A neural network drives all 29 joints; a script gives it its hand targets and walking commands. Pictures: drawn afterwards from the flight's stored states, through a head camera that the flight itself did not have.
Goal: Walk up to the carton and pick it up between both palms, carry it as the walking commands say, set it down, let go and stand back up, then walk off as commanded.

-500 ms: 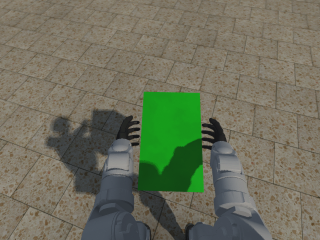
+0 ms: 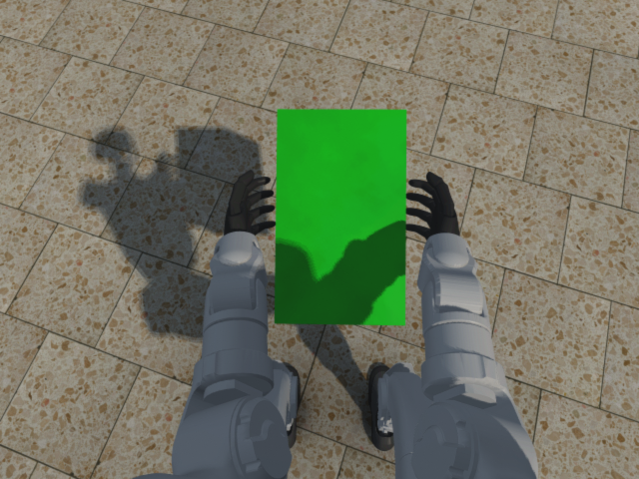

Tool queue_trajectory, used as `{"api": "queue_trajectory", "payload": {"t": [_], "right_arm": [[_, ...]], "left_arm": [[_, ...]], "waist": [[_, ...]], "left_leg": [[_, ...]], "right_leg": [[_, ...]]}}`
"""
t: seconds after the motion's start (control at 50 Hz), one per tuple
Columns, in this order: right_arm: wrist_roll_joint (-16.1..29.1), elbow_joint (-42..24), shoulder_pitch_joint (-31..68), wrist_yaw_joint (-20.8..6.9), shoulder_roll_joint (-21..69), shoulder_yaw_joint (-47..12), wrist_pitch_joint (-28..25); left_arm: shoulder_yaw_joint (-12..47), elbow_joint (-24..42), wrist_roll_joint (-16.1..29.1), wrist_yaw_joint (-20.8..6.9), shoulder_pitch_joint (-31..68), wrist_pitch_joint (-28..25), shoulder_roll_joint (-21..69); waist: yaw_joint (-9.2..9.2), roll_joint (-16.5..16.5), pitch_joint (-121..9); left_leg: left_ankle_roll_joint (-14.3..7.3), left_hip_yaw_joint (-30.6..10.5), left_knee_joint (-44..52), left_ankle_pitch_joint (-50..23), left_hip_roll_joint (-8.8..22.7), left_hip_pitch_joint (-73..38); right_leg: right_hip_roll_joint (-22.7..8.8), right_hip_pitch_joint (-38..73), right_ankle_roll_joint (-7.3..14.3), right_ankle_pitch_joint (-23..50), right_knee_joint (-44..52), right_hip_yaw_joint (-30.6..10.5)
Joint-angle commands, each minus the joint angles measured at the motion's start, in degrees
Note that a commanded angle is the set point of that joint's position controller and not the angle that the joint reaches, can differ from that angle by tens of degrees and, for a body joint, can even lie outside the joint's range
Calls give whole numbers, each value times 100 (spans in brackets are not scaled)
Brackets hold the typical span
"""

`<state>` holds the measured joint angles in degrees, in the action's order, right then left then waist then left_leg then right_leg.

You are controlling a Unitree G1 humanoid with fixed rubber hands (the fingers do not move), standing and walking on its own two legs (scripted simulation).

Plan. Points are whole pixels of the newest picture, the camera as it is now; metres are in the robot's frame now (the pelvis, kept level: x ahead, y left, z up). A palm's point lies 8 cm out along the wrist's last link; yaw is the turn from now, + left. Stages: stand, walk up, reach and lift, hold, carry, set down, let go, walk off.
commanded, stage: set down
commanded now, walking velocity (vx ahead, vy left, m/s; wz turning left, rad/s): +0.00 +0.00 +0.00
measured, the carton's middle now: (338, 221) +0.44 +0.01 -0.14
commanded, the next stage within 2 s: none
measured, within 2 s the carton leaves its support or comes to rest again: neither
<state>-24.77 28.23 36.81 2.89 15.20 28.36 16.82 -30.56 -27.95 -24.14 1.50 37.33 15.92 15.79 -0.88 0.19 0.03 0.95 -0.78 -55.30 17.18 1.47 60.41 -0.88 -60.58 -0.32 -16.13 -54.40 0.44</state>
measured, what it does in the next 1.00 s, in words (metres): lowers itself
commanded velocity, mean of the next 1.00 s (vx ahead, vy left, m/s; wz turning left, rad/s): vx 0.00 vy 0.00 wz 0.00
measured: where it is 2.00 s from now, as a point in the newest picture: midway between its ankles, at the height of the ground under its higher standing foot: (334, 422)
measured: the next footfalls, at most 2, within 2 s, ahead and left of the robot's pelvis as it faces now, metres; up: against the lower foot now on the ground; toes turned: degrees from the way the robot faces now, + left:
none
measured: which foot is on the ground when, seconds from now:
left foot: down 0.00-1.00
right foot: down 0.00-1.00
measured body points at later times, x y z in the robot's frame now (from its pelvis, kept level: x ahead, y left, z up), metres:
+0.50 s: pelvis +0.00 +0.01 -0.08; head +0.22 +0.01 +0.32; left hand +0.42 +0.14 -0.14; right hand +0.44 -0.12 -0.14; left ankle +0.08 +0.13 -0.66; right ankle +0.09 -0.13 -0.66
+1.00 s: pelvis -0.01 +0.00 -0.15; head +0.24 +0.01 +0.23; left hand +0.45 +0.14 -0.22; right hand +0.47 -0.11 -0.23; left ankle +0.08 +0.13 -0.66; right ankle +0.09 -0.13 -0.66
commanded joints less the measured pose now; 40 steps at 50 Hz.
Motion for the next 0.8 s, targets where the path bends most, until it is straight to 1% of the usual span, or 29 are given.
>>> {"api": "queue_trajectory", "payload": {"t": [0.0,0.18,0.38,0.52,0.56,0.6,0.62,0.64,0.68,0.78], "right_arm": [[695,819,2925,-1510,4973,-3144,-178],[784,893,2954,-1527,4937,-3237,-243],[983,946,3209,-1411,4887,-3454,-284],[1072,1077,3472,-1324,4796,-3403,-274],[1085,1077,3593,-1315,4745,-3348,-278],[1103,1099,3691,-1310,4722,-3311,-276],[1129,1097,3858,-1303,4693,-3281,-280],[1110,1189,3914,-1299,4674,-3226,-263],[1168,1213,3888,-1281,4733,-3272,-249],[1279,1227,4122,-1202,4655,-3295,-272]], "left_arm": [[3082,-1040,670,-1467,2675,-5,5042],[3272,-872,793,-1346,2763,-91,5084],[3562,-756,981,-1186,3013,-135,5059],[3569,-861,1050,-1078,3280,-107,5044],[3549,-933,1052,-1039,3376,-106,5042],[3530,-1004,1050,-1002,3458,-106,5030],[3475,-1062,1050,-973,3548,-109,5012],[3450,-1097,1024,-969,3704,-104,4969],[3483,-1119,1073,-945,3683,-112,4987],[3477,-1193,1163,-901,3862,-127,4940]], "waist": [[32,8,-4076],[62,4,-4641],[27,-63,-5312],[63,-67,-5498],[141,-68,-5538],[177,-55,-5557],[170,-4,-5612],[202,1,-5506],[159,-6,-5706],[127,4,-5902]], "left_leg": [[-159,-33,350,-498,-978,-1417],[-67,6,-274,-669,-1059,-767],[9,85,-1022,-598,-1143,-45],[48,120,-1455,-446,-1186,421],[56,116,-1567,-378,-1200,469],[65,124,-1690,-363,-1218,522],[61,146,-1704,-92,-1216,630],[63,153,-1775,23,-1226,810],[74,185,-1937,-209,-1238,843],[103,237,-2226,-235,-1248,1156]], "right_leg": [[943,1736,46,385,296,-145],[1031,830,10,505,-378,-62],[1090,52,-63,444,-1135,-8],[1115,-526,-92,286,-1585,48],[1118,-776,-108,183,-1695,87],[1121,-1003,-120,134,-1795,112],[1123,-1033,-113,-76,-1836,115],[1113,-1178,-113,-167,-1880,110],[1125,-1173,-134,55,-1994,96],[1140,-1362,-178,123,-2305,138]]}}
